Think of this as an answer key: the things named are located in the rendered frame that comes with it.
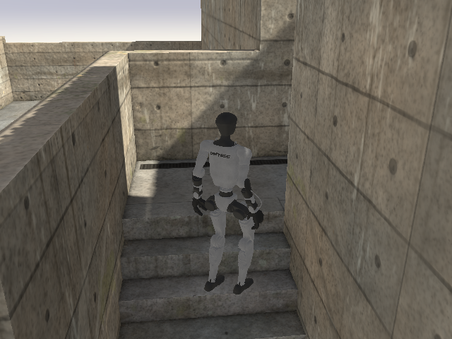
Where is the robot right hand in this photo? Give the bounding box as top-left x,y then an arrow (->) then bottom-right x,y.
247,210 -> 264,230

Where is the left robot thigh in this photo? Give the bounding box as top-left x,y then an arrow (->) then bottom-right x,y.
205,194 -> 226,248

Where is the robot right forearm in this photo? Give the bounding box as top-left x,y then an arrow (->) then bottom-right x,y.
241,178 -> 259,213

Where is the robot right upper arm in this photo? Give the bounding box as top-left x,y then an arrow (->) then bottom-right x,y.
237,145 -> 252,188

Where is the robot left hand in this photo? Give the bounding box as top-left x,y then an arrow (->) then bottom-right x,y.
192,197 -> 207,216

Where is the robot left forearm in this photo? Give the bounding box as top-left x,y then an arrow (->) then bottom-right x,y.
192,173 -> 203,199

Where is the right robot thigh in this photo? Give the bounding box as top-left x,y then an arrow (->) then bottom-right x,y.
232,201 -> 255,251

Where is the robot left upper arm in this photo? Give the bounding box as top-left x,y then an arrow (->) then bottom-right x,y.
193,140 -> 214,178

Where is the robot thigh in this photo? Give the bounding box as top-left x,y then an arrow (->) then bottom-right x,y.
205,194 -> 226,248
232,201 -> 255,251

